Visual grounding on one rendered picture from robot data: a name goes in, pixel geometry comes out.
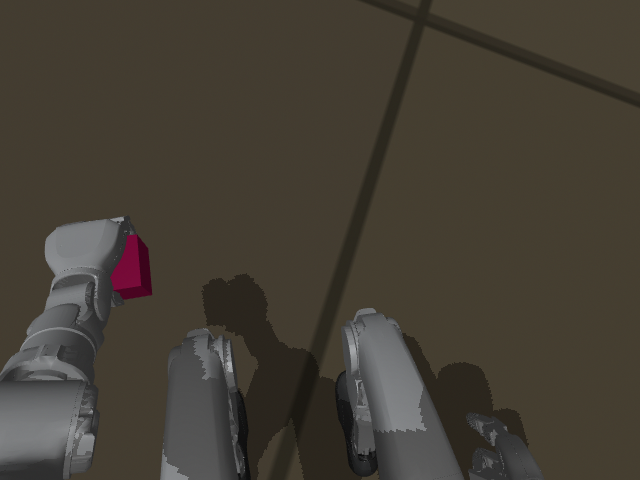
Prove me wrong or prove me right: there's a left robot arm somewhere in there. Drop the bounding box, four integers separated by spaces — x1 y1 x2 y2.
0 268 112 480

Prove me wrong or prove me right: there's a left robot foot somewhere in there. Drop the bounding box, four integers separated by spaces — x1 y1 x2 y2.
235 390 251 480

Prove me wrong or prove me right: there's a small box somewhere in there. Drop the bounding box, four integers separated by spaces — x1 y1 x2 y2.
110 234 152 300

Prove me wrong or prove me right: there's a left robot hand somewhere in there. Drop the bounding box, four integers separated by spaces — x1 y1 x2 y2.
45 215 137 307

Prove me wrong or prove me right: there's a right robot foot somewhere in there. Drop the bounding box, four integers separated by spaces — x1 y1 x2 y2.
335 370 378 477

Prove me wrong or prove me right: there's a right robot hand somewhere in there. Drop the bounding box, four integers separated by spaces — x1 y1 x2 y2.
466 413 545 480

